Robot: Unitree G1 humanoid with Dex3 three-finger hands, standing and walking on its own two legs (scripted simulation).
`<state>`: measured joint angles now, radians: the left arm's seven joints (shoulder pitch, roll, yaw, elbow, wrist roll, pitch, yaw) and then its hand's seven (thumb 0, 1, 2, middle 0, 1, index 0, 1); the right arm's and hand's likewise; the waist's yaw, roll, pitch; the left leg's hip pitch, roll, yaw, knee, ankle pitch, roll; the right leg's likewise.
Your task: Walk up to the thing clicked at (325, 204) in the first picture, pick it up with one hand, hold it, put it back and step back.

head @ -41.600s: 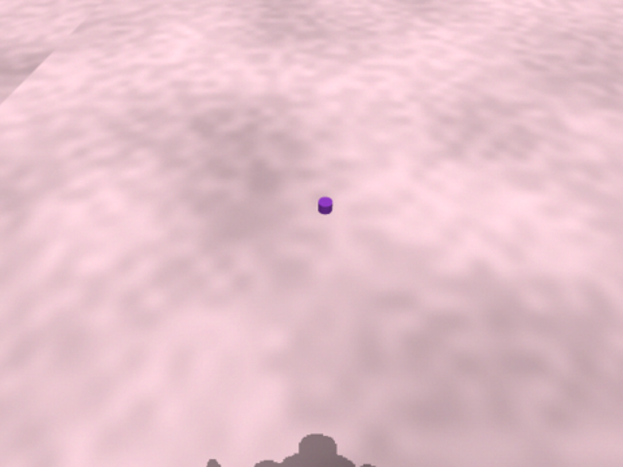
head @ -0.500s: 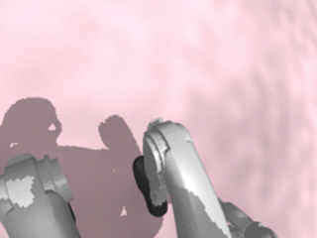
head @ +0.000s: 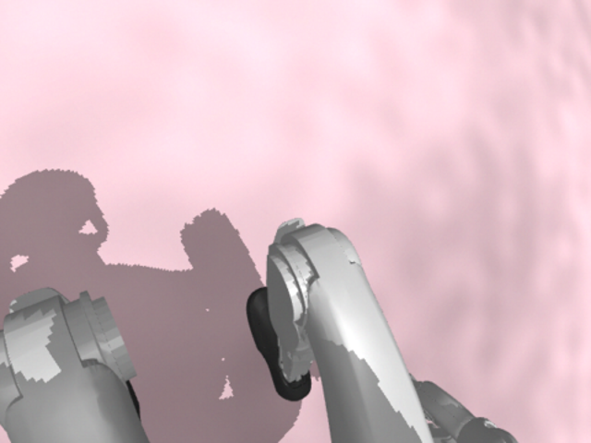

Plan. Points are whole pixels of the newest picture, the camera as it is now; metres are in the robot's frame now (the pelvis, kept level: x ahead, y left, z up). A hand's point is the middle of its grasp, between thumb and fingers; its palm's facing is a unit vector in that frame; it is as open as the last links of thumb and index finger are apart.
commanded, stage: withdraw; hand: left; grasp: from above
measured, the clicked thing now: out of the picture +0.42 +0.33 -0.28
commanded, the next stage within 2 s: home in 0.92 s
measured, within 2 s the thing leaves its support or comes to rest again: neither
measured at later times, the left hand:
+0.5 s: hand out of the picture +0.43 +0.35 -0.11, palm faces -0.37 -0.11 -0.92, open 14.1 cm
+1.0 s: hand out of the picture +0.41 +0.35 -0.16, palm faces -0.45 -0.13 -0.88, open 14.0 cm
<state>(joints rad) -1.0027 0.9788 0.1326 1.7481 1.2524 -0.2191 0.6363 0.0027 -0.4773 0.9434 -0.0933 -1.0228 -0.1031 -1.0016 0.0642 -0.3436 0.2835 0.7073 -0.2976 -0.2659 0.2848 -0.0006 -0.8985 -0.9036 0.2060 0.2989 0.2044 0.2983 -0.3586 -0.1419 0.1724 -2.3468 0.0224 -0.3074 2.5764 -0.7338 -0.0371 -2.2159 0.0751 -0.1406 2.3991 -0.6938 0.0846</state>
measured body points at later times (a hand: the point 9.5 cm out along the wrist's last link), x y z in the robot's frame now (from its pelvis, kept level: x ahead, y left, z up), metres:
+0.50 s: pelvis +0.00 -0.01 +0.03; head +0.21 +0.09 +0.42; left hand +0.44 +0.36 -0.06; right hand +0.12 -0.26 -0.07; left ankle +0.06 +0.13 -0.26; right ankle +0.11 -0.13 -0.26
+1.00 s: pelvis -0.01 -0.01 +0.02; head +0.22 +0.10 +0.39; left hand +0.43 +0.35 -0.11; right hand +0.06 -0.29 -0.06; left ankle +0.06 +0.13 -0.26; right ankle +0.11 -0.13 -0.26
